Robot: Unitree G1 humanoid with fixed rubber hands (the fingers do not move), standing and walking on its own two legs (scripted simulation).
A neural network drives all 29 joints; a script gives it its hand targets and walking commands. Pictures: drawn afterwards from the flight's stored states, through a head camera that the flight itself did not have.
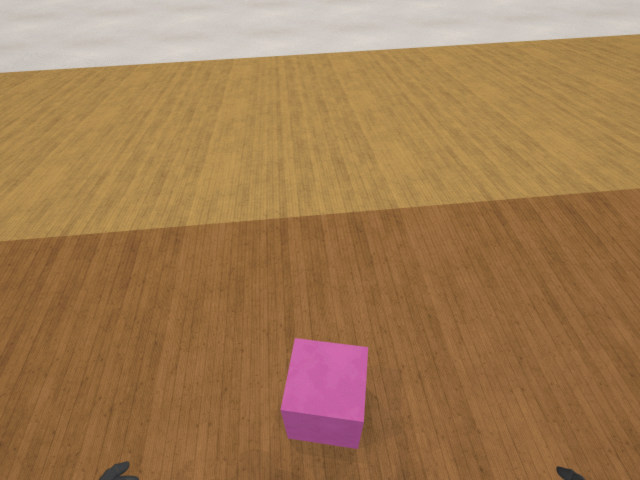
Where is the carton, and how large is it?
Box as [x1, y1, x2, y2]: [281, 338, 367, 448]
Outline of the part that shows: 295,338 281,405 281,413 287,436 289,438 357,448 363,423 367,347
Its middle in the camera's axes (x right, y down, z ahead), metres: +0.03 +0.46 +1.11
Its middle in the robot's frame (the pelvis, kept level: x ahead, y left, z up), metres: +0.47 +0.02 -0.66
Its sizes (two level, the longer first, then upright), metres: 0.210 0.200 0.250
